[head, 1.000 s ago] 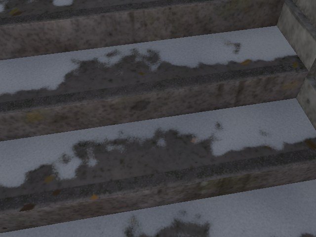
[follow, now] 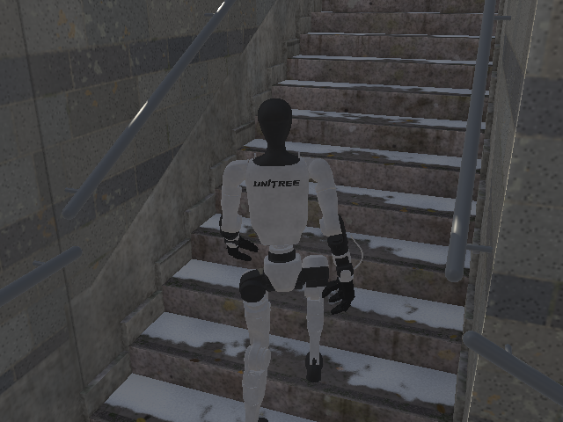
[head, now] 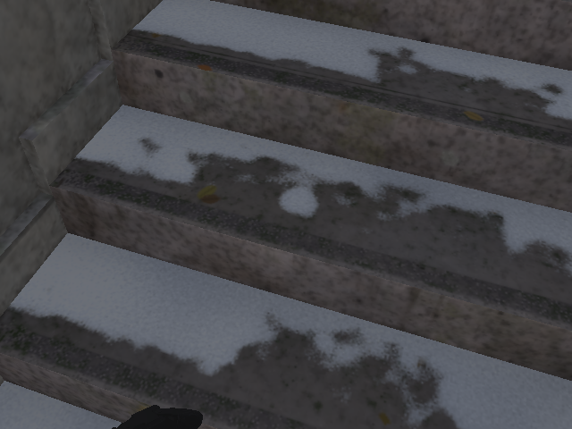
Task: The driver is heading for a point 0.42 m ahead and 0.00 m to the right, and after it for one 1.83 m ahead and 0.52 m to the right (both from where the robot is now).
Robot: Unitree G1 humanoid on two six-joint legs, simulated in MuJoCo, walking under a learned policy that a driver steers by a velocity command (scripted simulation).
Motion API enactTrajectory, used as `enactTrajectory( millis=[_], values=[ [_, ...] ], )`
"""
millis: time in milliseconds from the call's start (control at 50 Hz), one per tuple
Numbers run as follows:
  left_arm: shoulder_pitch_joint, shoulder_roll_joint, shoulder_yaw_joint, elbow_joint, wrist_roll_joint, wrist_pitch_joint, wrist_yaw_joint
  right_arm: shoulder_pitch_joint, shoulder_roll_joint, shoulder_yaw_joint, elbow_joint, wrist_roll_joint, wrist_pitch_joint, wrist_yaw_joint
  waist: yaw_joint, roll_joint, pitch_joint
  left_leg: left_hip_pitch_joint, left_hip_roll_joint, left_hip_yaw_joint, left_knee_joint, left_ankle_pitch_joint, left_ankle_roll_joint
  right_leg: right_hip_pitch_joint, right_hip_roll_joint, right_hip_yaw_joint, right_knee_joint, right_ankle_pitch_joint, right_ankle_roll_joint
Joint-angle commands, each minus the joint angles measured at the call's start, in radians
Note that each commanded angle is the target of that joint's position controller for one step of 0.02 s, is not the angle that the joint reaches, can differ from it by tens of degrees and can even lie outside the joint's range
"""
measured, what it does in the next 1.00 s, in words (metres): climbs: right foot 0.15 m higher, then left foot 0.15 m higher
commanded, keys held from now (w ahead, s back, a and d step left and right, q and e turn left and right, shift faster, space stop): w+q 0.08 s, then w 0.32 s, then w+e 0.60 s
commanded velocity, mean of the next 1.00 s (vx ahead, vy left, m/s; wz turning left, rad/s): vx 0.45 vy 0.00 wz -0.04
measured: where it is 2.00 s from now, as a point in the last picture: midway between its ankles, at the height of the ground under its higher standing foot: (320, 71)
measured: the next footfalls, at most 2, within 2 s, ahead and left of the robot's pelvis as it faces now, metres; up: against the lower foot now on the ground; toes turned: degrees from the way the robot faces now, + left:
right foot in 0.02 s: +0.14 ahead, -0.14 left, +0.15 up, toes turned -2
left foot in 0.62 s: +0.52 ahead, +0.17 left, +0.30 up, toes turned +11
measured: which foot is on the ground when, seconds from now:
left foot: down 0.00-0.04, up 0.06-0.60, down 0.62-1.00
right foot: up 0.00-0.00, down 0.02-0.68, up 0.70-1.00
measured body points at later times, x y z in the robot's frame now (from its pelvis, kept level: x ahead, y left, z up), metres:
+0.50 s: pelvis +0.23 -0.02 +0.14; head +0.24 -0.02 +0.59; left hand +0.06 +0.09 -0.01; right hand +0.51 -0.12 +0.06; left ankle +0.36 +0.13 -0.33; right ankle +0.10 -0.14 -0.60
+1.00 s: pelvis +0.55 +0.06 +0.28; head +0.55 +0.05 +0.73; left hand +0.76 +0.25 +0.17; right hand +0.44 -0.14 +0.12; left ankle +0.49 +0.16 -0.45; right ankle +0.58 -0.07 -0.14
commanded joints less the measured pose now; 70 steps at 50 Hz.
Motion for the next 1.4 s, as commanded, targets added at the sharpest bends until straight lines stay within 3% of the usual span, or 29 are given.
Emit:
enactTrajectory(
  millis=[20,40,60,80,120,180,300,440,460,480,500,520,540,560,640,660,700,720,760,820,920,1040,1100,1180,1220,1240,1260,1320,1400],
  values=[
    [-0.061,0.152,0.055,-0.124,-0.042,-0.04,-0.009,-0.174,-0.274,-0.097,-0.13,0.012,-0.038,-0.004,0.135,0.136,-0.043,-0.141,0.166,-0.08,-0.005,1.429,0.178,0.527,0.138,-0.054,-0.357,0.026,-0.04],
    [0.212,0.207,0.076,-0.038,-0.042,-0.062,0.015,-0.163,-0.163,-0.09,-0.128,-0.018,-0.047,0.0,0.186,-0.03,-0.258,-0.246,0.055,-0.048,0.392,1.388,0.1,0.896,0.033,0.254,-0.493,0.4,-0.175],
    [0.486,0.256,0.086,0.064,-0.001,-0.07,0.03,-0.032,0.018,-0.05,-0.145,-0.049,-0.04,0.011,0.164,-0.452,-0.525,-0.684,-0.194,-0.024,0.749,0.208,0.001,1.342,-0.308,0.937,-0.858,0.369,-0.48],
    [0.591,0.251,0.073,0.082,0.035,-0.076,0.031,-0.188,-0.071,-0.08,-0.124,-0.004,-0.023,0.018,0.28,-0.344,-0.223,-0.974,-0.161,-0.084,1.225,0.193,-0.001,1.179,-0.335,1.19,-1.021,-0.129,-0.416],
    [0.367,0.18,0.066,0.158,-0.012,-0.091,0.012,-0.265,-0.091,-0.087,-0.076,0.036,-0.008,-0.015,0.142,-0.16,0.093,-1.087,-0.043,0.069,1.421,0.374,0.048,0.797,-0.295,0.861,-0.973,-0.304,-0.334],
    [0.232,-0.087,0.0,0.256,-0.024,-0.08,0.015,-0.32,-0.014,-0.05,-0.084,-0.025,0.019,-0.039,0.035,-0.028,0.022,-1.018,0.033,0.115,1.559,0.299,0.155,0.632,-0.241,0.563,-1.006,-0.013,-0.284],
    [0.233,-0.017,0.013,0.317,0.07,-0.124,0.0,-0.51,0.007,-0.014,-0.138,-0.007,0.044,-0.011,0.02,-0.091,0.056,-0.98,0.1,0.308,1.282,0.454,0.168,0.501,-0.108,0.116,-1.209,0.155,-0.204],
    [0.655,-0.054,-0.004,0.523,0.1,-0.109,-0.022,-0.716,0.065,0.012,-0.202,0.005,0.052,-0.073,0.159,-0.075,0.166,-1.731,0.122,0.252,1.591,0.118,0.198,1.249,-0.291,0.265,-1.205,0.294,-0.275],
    [0.575,0.049,0.034,0.456,-0.057,-0.153,0.063,-0.828,0.073,0.003,-0.317,0.012,0.053,-0.087,0.071,0.029,0.319,-1.432,0.158,0.391,1.447,0.01,0.031,0.933,-0.252,0.265,-1.336,0.101,-0.206],
    [0.562,0.04,0.028,0.464,-0.072,-0.17,0.094,-0.862,0.064,0.003,-0.331,0.009,0.061,-0.091,0.087,0.03,0.329,-1.364,0.153,0.425,1.44,0.034,-0.017,0.865,-0.235,0.286,-1.357,0.151,-0.216],
    [0.691,-0.075,-0.018,0.508,0.053,-0.138,0.0,-0.933,0.1,0.037,-0.309,-0.002,0.088,-0.056,0.174,-0.187,0.029,-1.389,0.189,0.448,1.329,0.249,0.106,1.066,-0.215,0.167,-1.292,0.328,-0.251],
    [0.779,-0.099,-0.019,0.55,0.082,-0.122,-0.038,-0.986,0.105,0.04,-0.337,-0.008,0.114,-0.049,0.194,-0.182,0.101,-1.414,0.212,0.42,1.238,0.265,0.126,1.087,-0.22,0.168,-1.28,0.409,-0.231],
    [0.687,-0.098,-0.015,0.524,0.042,-0.107,-0.064,-1.078,0.114,0.051,-0.368,-0.046,0.137,-0.027,0.165,-0.139,0.119,-1.149,0.184,0.509,1.01,0.165,0.138,0.881,-0.192,0.119,-1.379,0.449,-0.261],
    [0.7,-0.046,0.003,0.548,0.025,-0.105,-0.08,-1.138,0.131,0.065,-0.392,-0.021,0.143,-0.014,0.155,-0.203,0.127,-0.924,0.13,0.467,0.954,-0.066,0.129,0.727,-0.211,0.121,-1.412,0.599,-0.264],
    [0.544,0.189,0.073,0.454,-0.018,-0.156,-0.074,-0.693,0.002,0.008,-0.224,-0.014,0.102,-0.013,-0.051,-0.258,-0.062,-0.468,0.012,0.49,0.731,0.058,0.116,1.06,-0.263,0.069,-1.119,1.655,-0.166],
    [0.682,0.069,0.054,0.48,0.024,-0.172,-0.086,-0.583,0.028,0.012,-0.186,0.02,0.08,-0.037,-0.031,-0.117,-0.282,0.011,0.077,0.33,0.816,0.249,0.164,0.687,-0.222,0.141,-0.901,1.629,-0.143],
    [0.585,-0.036,0.055,0.479,0.006,-0.142,-0.095,-0.071,-0.072,-0.026,0.012,-0.041,0.089,-0.062,-0.163,0.136,-0.419,0.368,0.364,-0.289,0.253,0.21,0.267,0.319,0.033,0.261,-0.35,0.31,-0.109],
    [0.512,-0.022,0.075,0.475,-0.045,-0.122,-0.093,0.001,-0.142,-0.066,0.073,-0.035,0.054,-0.09,-0.171,0.127,-0.301,0.162,0.424,-0.43,0.13,0.148,0.271,0.267,0.034,0.362,0.11,0.359,-0.093],
    [0.398,-0.031,0.087,0.465,-0.051,-0.129,-0.073,-0.18,-0.097,-0.057,0.135,-0.017,0.014,-0.103,-0.059,0.109,-0.09,-0.166,0.4,-0.196,0.116,0.082,0.234,0.142,-0.006,0.329,0.481,0.431,-0.134],
    [0.249,-0.072,0.062,0.391,-0.018,-0.1,-0.043,-0.384,0.164,0.006,0.14,-0.018,0.014,-0.084,0.077,-0.094,-0.052,-0.303,0.42,0.013,0.052,0.151,0.183,0.062,-0.064,0.301,0.597,0.446,-0.231],
    [0.125,-0.046,0.039,0.317,-0.049,-0.056,-0.065,-0.361,0.11,-0.019,0.15,-0.056,-0.019,-0.081,0.122,0.043,0.06,-0.293,0.324,0.405,-0.093,0.345,0.172,-0.097,-0.048,0.199,0.775,0.205,-0.263],
    [-0.176,0.059,0.01,0.14,-0.07,-0.058,-0.033,-0.082,0.04,-0.001,0.27,-0.13,-0.012,-0.07,0.062,-0.05,0.035,0.024,0.275,0.558,-0.138,0.278,0.118,-0.399,-0.087,0.135,0.493,0.297,-0.305],
    [-0.387,0.03,-0.006,0.06,-0.081,0.006,-0.041,-0.096,-0.038,-0.018,0.216,-0.074,-0.003,-0.032,0.016,0.041,0.064,-0.206,0.313,0.625,-0.35,0.624,0.173,0.08,-0.034,-0.048,0.029,-0.002,-0.176],
    [0.006,0.084,0.047,0.153,-0.082,-0.049,-0.043,-0.125,-0.214,-0.076,0.188,-0.064,-0.041,-0.013,0.129,0.102,0.022,0.168,0.381,0.688,0.061,1.57,0.196,0.313,0.165,-0.09,-0.349,0.106,-0.157],
    [0.337,0.201,0.09,0.229,-0.061,-0.056,0.006,0.03,-0.115,-0.054,0.185,-0.116,-0.053,0.009,0.164,-0.111,-0.303,-0.42,0.209,0.552,0.595,0.881,0.026,1.106,0.035,0.486,-0.546,0.457,-0.381],
    [0.541,0.291,0.116,0.318,-0.01,-0.033,0.004,-0.159,-0.1,-0.073,0.134,-0.055,-0.027,0.041,0.245,-0.202,-0.238,-0.674,0.022,0.367,0.94,0.213,-0.018,1.149,-0.087,0.893,-0.918,0.33,-0.415],
    [0.49,0.31,0.143,0.327,-0.003,-0.04,0.016,-0.24,-0.037,-0.066,0.101,-0.024,-0.011,0.047,0.228,-0.199,-0.153,-0.828,0.015,0.17,1.188,0.317,0.003,1.027,-0.105,0.908,-0.95,0.029,-0.333],
    [0.287,0.104,0.087,0.365,-0.021,-0.044,0.001,-0.293,0.086,-0.03,0.062,-0.022,-0.003,-0.015,0.065,-0.093,-0.036,-0.941,-0.008,0.118,1.613,0.389,0.069,0.66,-0.081,0.772,-0.946,0.162,-0.334],
    [0.144,-0.009,0.038,0.413,-0.014,-0.092,-0.024,-0.317,-0.004,-0.018,0.043,-0.043,0.036,-0.046,-0.048,0.014,0.018,-1.1,0.069,0.211,1.605,0.314,0.113,0.498,-0.015,0.466,-0.976,0.198,-0.291]
  ],
)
